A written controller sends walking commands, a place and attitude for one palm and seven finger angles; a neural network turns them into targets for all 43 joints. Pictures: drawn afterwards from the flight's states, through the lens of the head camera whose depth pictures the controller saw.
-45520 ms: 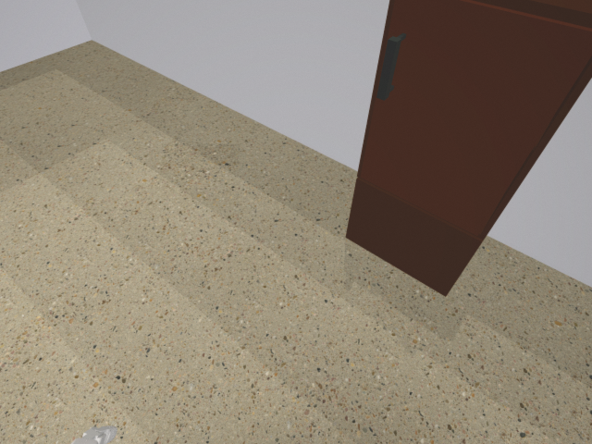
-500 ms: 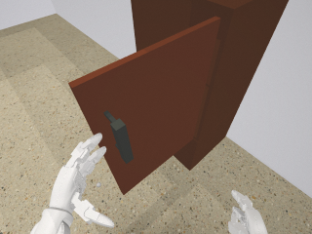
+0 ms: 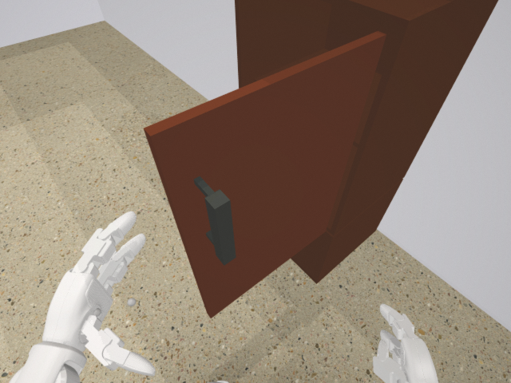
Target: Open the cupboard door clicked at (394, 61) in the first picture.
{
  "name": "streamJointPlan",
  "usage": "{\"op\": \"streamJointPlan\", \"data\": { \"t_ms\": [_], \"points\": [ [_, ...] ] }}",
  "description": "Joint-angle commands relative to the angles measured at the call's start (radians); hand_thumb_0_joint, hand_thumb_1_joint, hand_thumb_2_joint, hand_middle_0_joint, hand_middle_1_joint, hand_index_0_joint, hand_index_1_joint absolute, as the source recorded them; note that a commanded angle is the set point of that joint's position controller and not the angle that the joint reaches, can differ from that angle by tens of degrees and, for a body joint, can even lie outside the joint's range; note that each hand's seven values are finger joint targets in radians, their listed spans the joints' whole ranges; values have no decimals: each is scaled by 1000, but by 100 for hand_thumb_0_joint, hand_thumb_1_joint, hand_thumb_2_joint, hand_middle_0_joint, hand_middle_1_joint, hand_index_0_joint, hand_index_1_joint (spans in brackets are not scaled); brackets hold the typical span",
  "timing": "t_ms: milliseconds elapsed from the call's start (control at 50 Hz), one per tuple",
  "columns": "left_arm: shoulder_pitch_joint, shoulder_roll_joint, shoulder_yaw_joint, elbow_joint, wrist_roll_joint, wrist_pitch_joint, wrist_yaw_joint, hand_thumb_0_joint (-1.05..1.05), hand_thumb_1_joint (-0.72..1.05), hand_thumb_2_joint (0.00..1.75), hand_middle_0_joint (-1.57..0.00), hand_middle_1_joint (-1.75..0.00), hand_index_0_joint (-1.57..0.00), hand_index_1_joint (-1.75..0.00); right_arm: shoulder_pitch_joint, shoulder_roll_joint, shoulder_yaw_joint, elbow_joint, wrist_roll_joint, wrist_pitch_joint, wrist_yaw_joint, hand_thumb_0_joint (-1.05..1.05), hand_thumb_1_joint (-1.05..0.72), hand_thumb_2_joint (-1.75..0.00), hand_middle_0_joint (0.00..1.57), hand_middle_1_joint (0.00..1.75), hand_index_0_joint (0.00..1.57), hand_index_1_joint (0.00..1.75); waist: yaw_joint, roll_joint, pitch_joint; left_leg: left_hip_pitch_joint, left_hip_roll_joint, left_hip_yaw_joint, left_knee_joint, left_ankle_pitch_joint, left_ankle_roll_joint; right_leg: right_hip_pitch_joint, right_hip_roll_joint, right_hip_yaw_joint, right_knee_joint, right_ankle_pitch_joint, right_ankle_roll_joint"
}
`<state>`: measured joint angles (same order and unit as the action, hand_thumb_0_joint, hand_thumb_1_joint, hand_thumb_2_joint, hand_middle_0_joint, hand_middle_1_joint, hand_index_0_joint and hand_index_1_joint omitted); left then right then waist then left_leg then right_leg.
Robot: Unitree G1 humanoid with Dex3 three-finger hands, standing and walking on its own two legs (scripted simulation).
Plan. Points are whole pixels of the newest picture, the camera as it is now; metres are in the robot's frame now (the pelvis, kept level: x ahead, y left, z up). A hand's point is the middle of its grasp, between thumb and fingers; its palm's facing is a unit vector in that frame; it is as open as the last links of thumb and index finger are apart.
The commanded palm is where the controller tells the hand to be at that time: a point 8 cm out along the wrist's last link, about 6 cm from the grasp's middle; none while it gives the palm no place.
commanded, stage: draw the hand back to the body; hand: left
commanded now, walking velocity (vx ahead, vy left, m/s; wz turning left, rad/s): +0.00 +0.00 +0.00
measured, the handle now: (214, 222) +0.33 +0.09 +0.09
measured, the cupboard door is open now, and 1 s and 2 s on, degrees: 88 88 88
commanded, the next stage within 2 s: step back with the hand held close in 1.38 s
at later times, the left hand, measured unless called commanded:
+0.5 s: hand (69, 287) +0.20 +0.23 +0.14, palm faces +0.25 -0.91 -0.32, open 14.9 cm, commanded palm +0.16 +0.28 +0.17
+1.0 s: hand (17, 239) +0.22 +0.27 +0.20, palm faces +0.42 -0.81 -0.41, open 9.1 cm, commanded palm +0.17 +0.31 +0.22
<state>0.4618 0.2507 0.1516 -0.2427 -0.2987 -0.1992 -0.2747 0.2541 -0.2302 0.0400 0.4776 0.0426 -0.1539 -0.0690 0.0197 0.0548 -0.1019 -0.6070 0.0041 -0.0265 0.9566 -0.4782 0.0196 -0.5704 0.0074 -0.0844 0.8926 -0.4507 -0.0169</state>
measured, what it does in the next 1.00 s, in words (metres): rises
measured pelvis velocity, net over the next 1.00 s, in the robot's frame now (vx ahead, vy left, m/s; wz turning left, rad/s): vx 0.02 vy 0.01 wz -0.03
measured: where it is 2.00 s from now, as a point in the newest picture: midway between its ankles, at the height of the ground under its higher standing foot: outside the picture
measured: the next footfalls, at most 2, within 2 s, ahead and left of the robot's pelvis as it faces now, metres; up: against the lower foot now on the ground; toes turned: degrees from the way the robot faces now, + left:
none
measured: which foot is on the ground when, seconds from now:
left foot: down 0.00-1.00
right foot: down 0.00-1.00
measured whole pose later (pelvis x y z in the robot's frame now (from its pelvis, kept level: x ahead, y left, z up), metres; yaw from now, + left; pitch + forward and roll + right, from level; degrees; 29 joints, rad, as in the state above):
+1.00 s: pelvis +0.02 +0.01 +0.05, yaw -2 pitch -4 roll -1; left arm 0.47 0.34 0.32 -0.38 -0.05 -0.07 0.11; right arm 0.19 -0.22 0.03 0.63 0.00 -0.10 -0.07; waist 0.08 0.06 0.01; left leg -0.09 -0.02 0.03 0.43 -0.27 0.04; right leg -0.08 0.00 -0.03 0.38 -0.24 0.00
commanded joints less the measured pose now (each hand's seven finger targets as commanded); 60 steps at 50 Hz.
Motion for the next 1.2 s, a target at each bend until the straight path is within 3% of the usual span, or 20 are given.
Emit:
{"op": "streamJointPlan", "data": {
  "t_ms": [0,60,100,180,280,300,320,340,380,420,460,560,640,680,800,860,980,1080,1180],
  "points": [
    [-17,105,68,-254,-11,-14,15,0,-50,30,-15,-30,-15,-30,-82,-113,-39,-178,4,-67,-5,0,-90,-90,20,30,20,30,3,7,-109,106,-6,-30,-200,246,-11,98,23,15,-144,234,-5],
    [-43,129,86,-269,-7,17,23,0,-50,30,-15,-30,-15,-30,-87,-121,-32,-175,2,-71,-9,0,-90,-90,20,30,20,30,4,-6,-81,113,-2,-41,-225,208,-12,99,25,8,-162,186,-7],
    [-52,115,72,-314,-5,28,26,0,-50,30,-15,-30,-15,-30,-82,-118,-28,-179,3,-80,-9,0,-90,-90,20,30,20,30,3,23,-98,152,-1,-46,-241,217,-17,101,23,2,-164,193,-7],
    [-48,136,103,-339,-5,51,34,0,-50,30,-15,-30,-15,-30,-87,-118,-24,-168,3,-92,-11,0,-90,-90,20,30,20,30,15,17,-90,175,3,-51,-265,247,-23,128,23,-6,-176,218,-7],
    [-55,150,135,-343,-20,82,16,0,-32,37,-16,-30,-16,-30,-102,-120,-18,-150,6,-106,-15,0,-90,-90,20,30,20,30,19,14,-65,199,2,-49,-291,245,-23,156,23,-4,-214,220,-7],
    [-101,293,174,-458,144,73,180,0,-29,39,-16,-30,-16,-30,-103,-107,-27,-149,-16,-95,-36,0,-90,-90,20,30,20,30,56,7,-69,192,12,-33,-340,222,-11,214,4,59,-282,210,-17],
    [-6,192,132,-408,159,94,251,0,-26,40,-16,-30,-16,-30,-90,-92,-21,-135,-25,-90,-41,0,-90,-90,20,30,20,30,33,7,-24,200,10,-29,-358,204,-16,213,-2,54,-304,193,-18],
    [31,144,83,-388,188,107,293,0,-22,42,-16,-30,-16,-30,-84,-88,-17,-121,-24,-79,-38,0,-90,-90,20,30,20,30,28,23,12,217,17,-28,-375,210,-15,219,-6,51,-315,196,-16],
    [23,152,82,-384,218,112,344,0,-15,45,-16,-30,-16,-30,-103,-95,-20,-106,-26,-63,-36,0,-90,-90,20,30,20,30,24,-16,28,246,24,-26,-402,219,-11,248,-6,46,-350,192,-12],
    [1,176,98,-407,240,104,376,0,-8,48,-16,-30,-16,-30,-111,-99,-22,-93,-32,-59,-37,0,-90,-90,20,30,20,30,23,37,13,293,21,-19,-434,231,-10,287,-11,50,-376,203,-12],
    [-16,187,105,-389,253,99,395,0,-1,51,-17,-30,-17,-30,-125,-103,-23,-77,-35,-57,-39,0,-90,-90,20,30,20,30,26,22,33,321,23,-18,-463,250,-9,315,-11,49,-408,214,-14],
    [-13,211,150,-378,266,88,415,0,17,58,-17,-30,-17,-30,-142,-105,-29,-47,-44,-56,-36,0,-90,-90,20,30,20,30,37,2,17,396,27,-8,-517,374,-13,407,-11,46,-449,301,-13],
    [-36,210,167,-383,267,82,414,0,31,64,-18,-30,-18,-30,-151,-102,-32,-31,-45,-48,-28,0,-90,-90,20,30,20,30,37,28,29,442,31,-2,-553,446,-21,440,-10,46,-475,340,-9],
    [-14,214,187,-363,263,80,414,0,37,68,-18,-30,-18,-30,-157,-103,-37,-25,-46,-43,-25,0,-90,-90,20,30,20,30,44,-10,30,451,35,1,-566,480,-20,467,-8,47,-488,369,-9],
    [-37,239,239,-373,259,74,410,0,58,76,-19,-30,-19,-30,-167,-103,-44,-12,-48,-27,-12,0,-90,-90,20,30,20,30,50,33,19,500,35,11,-583,574,-27,506,-7,53,-512,429,-9],
    [-49,260,275,-346,255,74,411,0,69,81,-19,-30,-19,-30,-177,-105,-49,-4,-49,-17,-12,0,-90,-90,20,30,20,30,53,-1,33,502,33,24,-588,560,-20,517,-6,54,-530,447,-8],
    [-117,283,314,-343,245,69,407,0,90,90,-20,-30,-20,-30,-190,-101,-53,7,-47,-3,-11,0,-90,-90,20,30,20,30,51,26,51,520,29,34,-595,544,-13,515,-9,67,-550,459,-6],
    [-101,244,273,-318,243,69,397,0,90,90,-20,-30,-20,-30,-194,-104,-59,5,-45,1,-7,0,-90,-90,20,30,20,30,49,0,53,532,28,39,-604,510,-5,511,-7,67,-561,440,-2],
    [-104,273,301,-318,242,63,399,0,90,90,-20,-30,-20,-30,-204,-98,-58,8,-48,-1,-11,0,-90,-90,20,30,20,30,55,-21,60,524,21,43,-605,473,0,515,-7,74,-572,430,-3]
  ]
}}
